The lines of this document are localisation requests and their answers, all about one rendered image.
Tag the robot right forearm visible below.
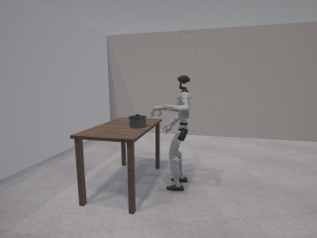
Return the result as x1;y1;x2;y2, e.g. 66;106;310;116
170;115;181;126

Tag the robot left forearm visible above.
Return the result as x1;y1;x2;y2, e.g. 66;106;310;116
161;104;187;112

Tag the right robot hand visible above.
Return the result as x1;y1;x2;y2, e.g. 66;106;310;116
160;123;172;135

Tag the left robot hand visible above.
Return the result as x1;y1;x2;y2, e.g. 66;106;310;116
151;106;162;118

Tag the pot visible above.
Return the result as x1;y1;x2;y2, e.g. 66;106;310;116
128;118;148;129

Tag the robot right shin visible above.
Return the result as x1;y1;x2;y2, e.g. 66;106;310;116
178;157;183;179

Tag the robot left upper arm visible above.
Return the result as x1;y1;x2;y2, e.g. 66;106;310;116
180;92;189;114

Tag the robot torso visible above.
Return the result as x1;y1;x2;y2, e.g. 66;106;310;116
176;90;191;135

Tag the lid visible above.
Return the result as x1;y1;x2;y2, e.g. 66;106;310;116
129;115;147;119

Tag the table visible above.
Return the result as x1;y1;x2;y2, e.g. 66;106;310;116
70;117;162;214

